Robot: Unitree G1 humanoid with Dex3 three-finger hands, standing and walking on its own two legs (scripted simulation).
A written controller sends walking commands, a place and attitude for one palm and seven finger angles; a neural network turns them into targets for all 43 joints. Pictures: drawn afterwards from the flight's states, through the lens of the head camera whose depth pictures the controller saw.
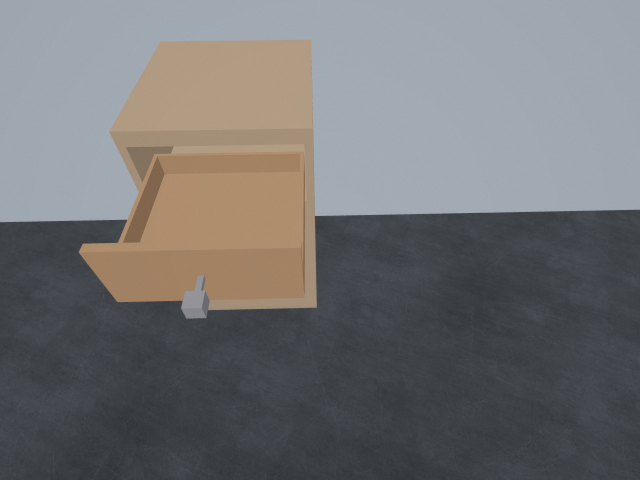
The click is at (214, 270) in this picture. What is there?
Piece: drawer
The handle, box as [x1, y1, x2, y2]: [181, 275, 209, 318]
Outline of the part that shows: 203,275 199,275 197,277 195,289 193,291 185,291 181,308 186,318 206,317 209,300 205,291 202,289 204,283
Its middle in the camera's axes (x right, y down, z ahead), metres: -0.23 +0.11 +0.72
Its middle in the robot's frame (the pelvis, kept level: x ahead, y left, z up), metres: +0.44 +0.26 -0.14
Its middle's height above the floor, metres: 0.64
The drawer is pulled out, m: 0.30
